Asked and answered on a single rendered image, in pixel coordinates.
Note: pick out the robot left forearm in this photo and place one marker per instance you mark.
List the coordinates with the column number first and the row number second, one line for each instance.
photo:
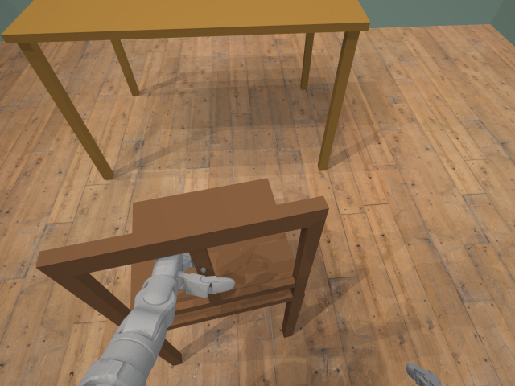
column 134, row 348

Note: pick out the robot left hand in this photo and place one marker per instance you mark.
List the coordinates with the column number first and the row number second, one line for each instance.
column 194, row 284

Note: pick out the table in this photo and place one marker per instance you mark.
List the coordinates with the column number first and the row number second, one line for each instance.
column 84, row 20

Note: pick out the chair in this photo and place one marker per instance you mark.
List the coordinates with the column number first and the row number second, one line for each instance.
column 239, row 228

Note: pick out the robot right hand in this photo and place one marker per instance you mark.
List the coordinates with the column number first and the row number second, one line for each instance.
column 421, row 376

